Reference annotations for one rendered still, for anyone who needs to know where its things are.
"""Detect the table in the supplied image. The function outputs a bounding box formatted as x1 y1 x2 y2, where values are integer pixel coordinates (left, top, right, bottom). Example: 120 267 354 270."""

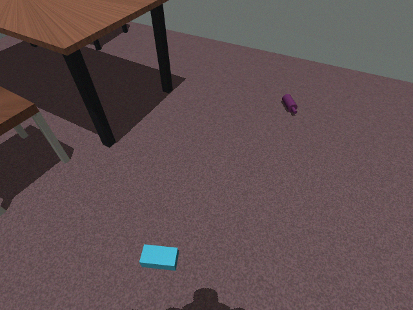
0 0 173 148

